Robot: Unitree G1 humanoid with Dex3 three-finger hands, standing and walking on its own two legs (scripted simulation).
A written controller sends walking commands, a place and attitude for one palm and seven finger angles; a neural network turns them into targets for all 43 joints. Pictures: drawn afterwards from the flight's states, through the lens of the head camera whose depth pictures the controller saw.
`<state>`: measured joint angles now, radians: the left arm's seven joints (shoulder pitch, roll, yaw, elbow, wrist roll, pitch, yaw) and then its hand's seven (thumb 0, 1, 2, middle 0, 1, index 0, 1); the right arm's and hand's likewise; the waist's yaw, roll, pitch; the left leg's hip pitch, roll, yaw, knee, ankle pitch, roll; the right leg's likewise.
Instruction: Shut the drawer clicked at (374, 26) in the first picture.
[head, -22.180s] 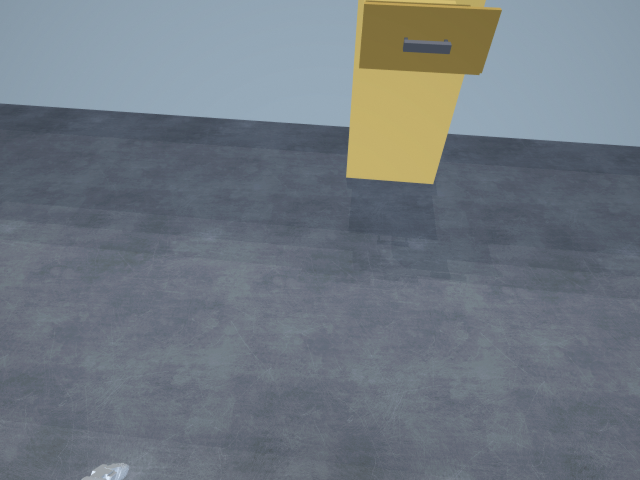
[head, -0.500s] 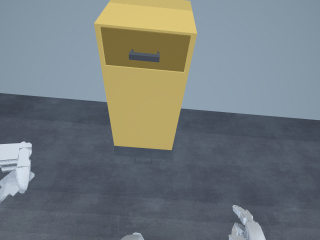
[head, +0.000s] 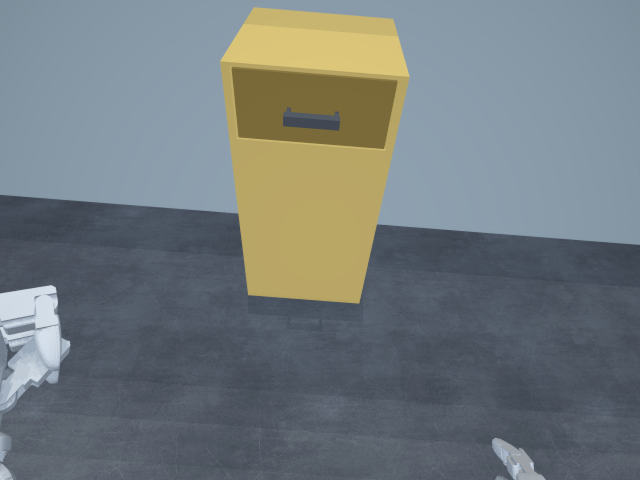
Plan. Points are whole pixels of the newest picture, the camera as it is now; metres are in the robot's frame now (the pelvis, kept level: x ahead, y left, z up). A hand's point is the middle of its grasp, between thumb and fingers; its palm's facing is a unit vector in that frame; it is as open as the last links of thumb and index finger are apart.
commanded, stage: stop stepping back and stand still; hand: left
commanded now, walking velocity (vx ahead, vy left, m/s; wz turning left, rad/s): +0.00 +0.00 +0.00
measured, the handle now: (312, 117) +0.90 +0.07 +0.02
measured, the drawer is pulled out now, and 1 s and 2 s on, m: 0.00 0.00 0.00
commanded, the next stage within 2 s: let the arm hang, fingers relaxed in 0.20 s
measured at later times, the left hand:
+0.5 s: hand out of the picture +0.14 +0.24 -0.11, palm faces +0.06 -0.95 -0.31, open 3.1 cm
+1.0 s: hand out of the picture -0.05 +0.21 -0.16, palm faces +0.05 -0.97 -0.23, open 6.5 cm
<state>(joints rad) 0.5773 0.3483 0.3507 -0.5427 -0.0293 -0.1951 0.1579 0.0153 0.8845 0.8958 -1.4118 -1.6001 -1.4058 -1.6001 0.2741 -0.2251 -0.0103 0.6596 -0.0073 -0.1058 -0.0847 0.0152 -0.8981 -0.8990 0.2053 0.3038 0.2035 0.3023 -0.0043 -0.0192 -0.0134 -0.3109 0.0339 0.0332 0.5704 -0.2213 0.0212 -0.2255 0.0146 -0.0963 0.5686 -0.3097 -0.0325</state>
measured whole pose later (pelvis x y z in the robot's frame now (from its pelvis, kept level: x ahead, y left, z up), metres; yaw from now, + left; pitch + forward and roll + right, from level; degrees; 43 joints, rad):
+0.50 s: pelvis +0.00 +0.03 +0.00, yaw +2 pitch +0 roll -1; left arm 0.25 0.25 0.05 0.58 0.03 0.05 0.01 0.01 0.90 0.90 -1.26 -1.47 -1.26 -1.47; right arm 0.12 -0.26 -0.01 0.83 -0.02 -0.02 0.00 0.01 -0.90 -0.90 0.21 0.30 0.20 0.30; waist -0.01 0.03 0.02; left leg -0.36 -0.03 0.03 0.60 -0.23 0.05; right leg -0.26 -0.02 -0.06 0.61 -0.33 0.00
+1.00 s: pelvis +0.01 +0.03 +0.01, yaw +2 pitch -1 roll +0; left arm 0.34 0.17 -0.01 1.18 0.01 0.01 0.03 0.01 0.91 0.90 -0.35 -0.48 -0.35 -0.48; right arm 0.30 -0.14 -0.01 1.14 -0.01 0.02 -0.03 0.01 -0.90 -0.90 0.20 0.30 0.20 0.30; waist 0.01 0.04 0.05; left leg -0.24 -0.03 0.03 0.41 -0.15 0.05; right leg -0.15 -0.02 -0.05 0.42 -0.24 0.00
